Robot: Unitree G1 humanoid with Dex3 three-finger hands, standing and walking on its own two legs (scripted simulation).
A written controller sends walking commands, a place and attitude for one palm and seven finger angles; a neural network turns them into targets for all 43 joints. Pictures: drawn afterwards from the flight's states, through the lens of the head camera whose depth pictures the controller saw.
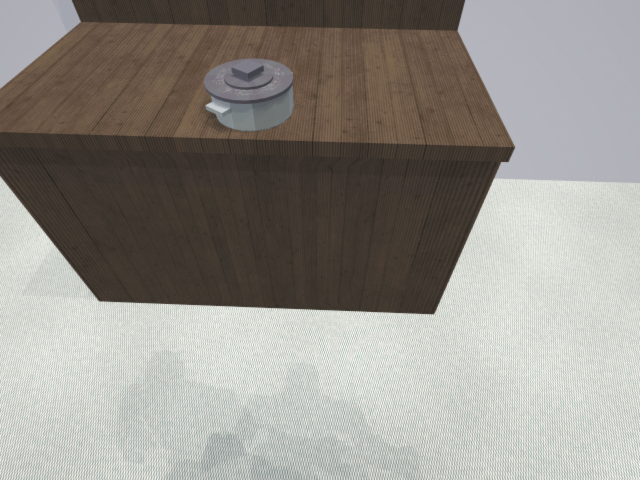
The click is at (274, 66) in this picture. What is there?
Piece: lid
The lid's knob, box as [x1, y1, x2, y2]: [231, 59, 263, 78]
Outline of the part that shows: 231,67 233,73 246,78 249,78 263,70 262,65 247,59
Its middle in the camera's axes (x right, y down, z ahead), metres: -0.16 -0.38 +0.86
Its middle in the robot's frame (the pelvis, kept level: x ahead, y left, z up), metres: +0.90 +0.21 +0.08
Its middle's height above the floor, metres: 0.86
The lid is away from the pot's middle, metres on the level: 0.00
